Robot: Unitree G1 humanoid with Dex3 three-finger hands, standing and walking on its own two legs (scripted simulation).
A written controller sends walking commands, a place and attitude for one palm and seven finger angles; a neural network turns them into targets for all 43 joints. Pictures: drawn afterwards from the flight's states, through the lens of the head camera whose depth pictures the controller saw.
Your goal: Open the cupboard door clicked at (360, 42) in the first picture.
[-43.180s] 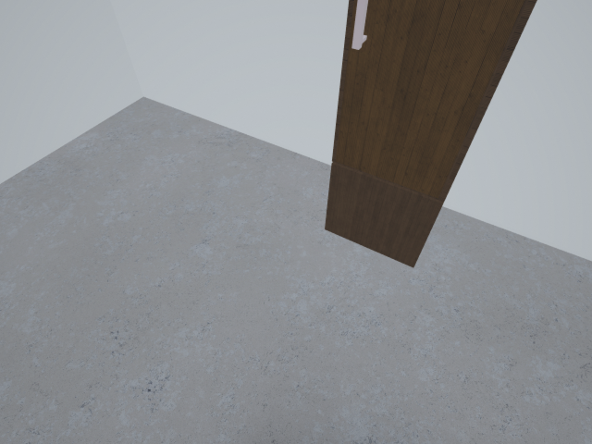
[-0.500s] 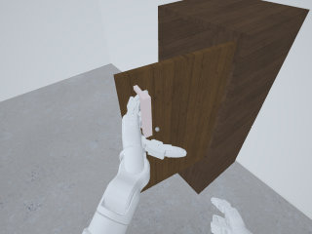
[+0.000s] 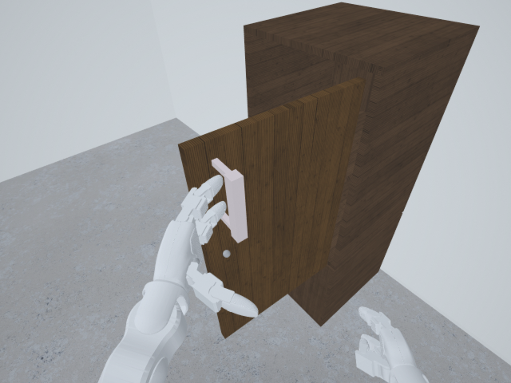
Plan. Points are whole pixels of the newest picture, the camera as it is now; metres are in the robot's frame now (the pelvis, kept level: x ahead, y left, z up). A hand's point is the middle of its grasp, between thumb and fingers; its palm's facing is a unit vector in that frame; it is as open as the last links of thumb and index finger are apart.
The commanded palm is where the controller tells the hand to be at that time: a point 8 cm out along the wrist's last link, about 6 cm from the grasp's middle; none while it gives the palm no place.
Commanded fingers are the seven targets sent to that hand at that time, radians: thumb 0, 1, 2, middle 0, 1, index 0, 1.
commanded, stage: slide the hand sideways off the handle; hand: left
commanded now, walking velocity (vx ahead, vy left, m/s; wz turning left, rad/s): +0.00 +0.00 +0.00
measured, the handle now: (229, 201) +0.34 +0.07 +0.15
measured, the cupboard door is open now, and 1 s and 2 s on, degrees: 86 86 86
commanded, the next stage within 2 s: draw the hand back to the body in 0.64 s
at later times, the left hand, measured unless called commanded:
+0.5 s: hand (183, 277) +0.21 +0.11 +0.15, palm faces -0.04 -1.00 -0.06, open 16.3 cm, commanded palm +0.17 +0.17 +0.15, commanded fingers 0.00 -0.50 0.30 -0.15 -0.30 -0.15 -0.30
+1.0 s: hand (149, 285) +0.20 +0.15 +0.15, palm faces -0.02 -1.00 -0.08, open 16.3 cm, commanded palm +0.16 +0.21 +0.16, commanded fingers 0.00 -0.50 0.30 -0.15 -0.30 -0.15 -0.30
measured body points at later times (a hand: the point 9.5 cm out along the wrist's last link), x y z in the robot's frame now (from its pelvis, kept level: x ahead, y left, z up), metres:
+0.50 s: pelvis +0.02 +0.00 +0.00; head -0.01 -0.03 +0.44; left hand +0.21 +0.17 +0.15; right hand +0.22 -0.20 -0.07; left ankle +0.01 +0.12 -0.74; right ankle +0.00 -0.10 -0.74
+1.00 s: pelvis +0.01 +0.00 -0.01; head -0.02 -0.02 +0.44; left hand +0.19 +0.20 +0.15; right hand +0.21 -0.20 -0.06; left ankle +0.01 +0.12 -0.74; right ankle +0.00 -0.10 -0.74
